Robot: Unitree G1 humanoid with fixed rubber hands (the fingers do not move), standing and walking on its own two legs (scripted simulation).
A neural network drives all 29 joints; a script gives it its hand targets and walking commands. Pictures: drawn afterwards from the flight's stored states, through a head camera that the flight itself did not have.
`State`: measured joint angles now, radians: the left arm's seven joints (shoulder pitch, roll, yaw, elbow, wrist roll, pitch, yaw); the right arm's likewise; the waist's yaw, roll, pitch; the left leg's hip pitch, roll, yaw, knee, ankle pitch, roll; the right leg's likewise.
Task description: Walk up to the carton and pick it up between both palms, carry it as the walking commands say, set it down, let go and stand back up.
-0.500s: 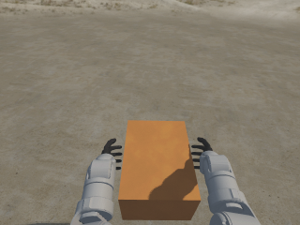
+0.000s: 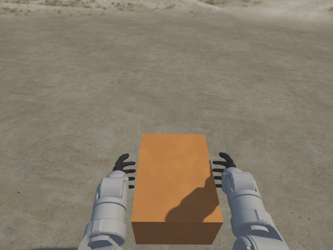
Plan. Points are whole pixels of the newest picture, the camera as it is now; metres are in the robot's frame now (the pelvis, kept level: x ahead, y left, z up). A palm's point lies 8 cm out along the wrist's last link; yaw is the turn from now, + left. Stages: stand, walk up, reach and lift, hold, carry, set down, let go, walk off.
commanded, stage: hold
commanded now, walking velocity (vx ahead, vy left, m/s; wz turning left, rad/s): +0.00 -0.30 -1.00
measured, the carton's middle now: (173, 184) +0.35 -0.01 -0.04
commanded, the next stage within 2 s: carry in 0.02 s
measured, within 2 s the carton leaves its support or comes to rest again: neither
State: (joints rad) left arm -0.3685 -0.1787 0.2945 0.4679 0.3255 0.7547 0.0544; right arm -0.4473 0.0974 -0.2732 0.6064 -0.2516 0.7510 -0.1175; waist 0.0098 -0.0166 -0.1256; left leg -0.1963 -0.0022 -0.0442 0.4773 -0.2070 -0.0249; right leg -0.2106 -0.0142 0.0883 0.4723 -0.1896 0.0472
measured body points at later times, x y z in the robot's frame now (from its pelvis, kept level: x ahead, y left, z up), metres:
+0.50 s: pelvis -0.02 -0.15 -0.02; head +0.02 -0.19 +0.43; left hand +0.33 -0.11 +0.07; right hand +0.25 -0.39 +0.05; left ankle +0.00 +0.06 -0.68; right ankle +0.00 -0.23 -0.74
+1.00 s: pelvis -0.07 -0.26 -0.02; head -0.06 -0.30 +0.42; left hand +0.27 -0.27 +0.09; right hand +0.14 -0.53 +0.08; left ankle -0.04 -0.07 -0.74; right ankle -0.13 -0.39 -0.65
